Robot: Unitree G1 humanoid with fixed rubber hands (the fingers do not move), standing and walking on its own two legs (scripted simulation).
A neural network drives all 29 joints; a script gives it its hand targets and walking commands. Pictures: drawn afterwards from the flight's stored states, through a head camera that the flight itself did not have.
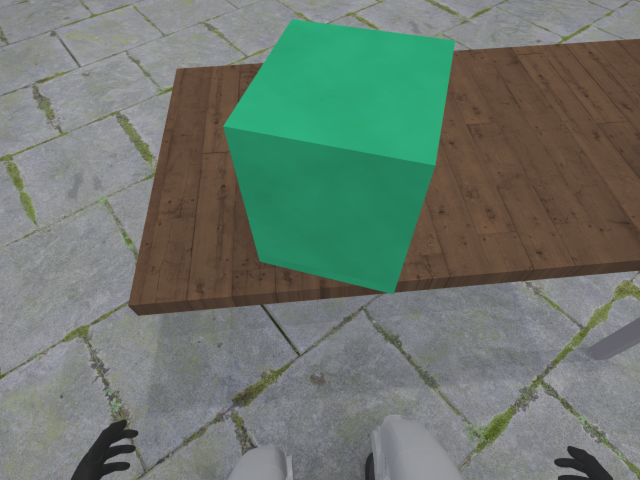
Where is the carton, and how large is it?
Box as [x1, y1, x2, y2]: [223, 19, 454, 293]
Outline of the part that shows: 292,19 223,126 259,260 393,293 435,164 454,40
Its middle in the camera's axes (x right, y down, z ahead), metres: +0.04 -0.10 +0.51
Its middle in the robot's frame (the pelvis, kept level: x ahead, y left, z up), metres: +0.47 -0.02 +0.10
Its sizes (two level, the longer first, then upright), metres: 0.210 0.200 0.250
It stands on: a table, 0.69 m high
